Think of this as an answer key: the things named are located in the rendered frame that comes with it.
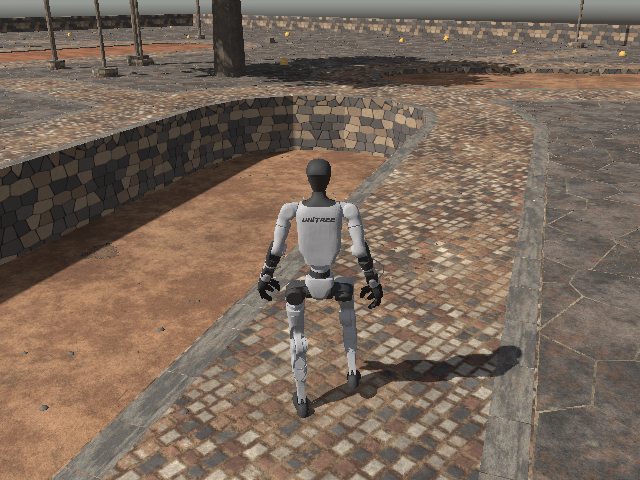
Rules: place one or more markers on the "right robot hand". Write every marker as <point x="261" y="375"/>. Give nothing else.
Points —
<point x="377" y="293"/>

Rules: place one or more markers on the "robot right forearm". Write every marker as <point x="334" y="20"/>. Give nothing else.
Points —
<point x="368" y="269"/>

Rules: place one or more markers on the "right robot foot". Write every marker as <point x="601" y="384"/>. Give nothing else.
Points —
<point x="353" y="380"/>

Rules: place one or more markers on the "left robot hand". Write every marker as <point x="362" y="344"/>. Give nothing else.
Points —
<point x="262" y="286"/>

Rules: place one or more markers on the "robot left shin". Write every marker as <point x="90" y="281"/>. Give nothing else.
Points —
<point x="299" y="369"/>

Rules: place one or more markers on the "robot right upper arm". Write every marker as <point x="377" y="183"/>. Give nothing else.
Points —
<point x="350" y="211"/>

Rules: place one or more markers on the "robot left upper arm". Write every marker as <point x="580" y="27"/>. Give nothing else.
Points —
<point x="287" y="212"/>

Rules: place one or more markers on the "robot left forearm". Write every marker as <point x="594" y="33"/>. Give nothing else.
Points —
<point x="269" y="265"/>

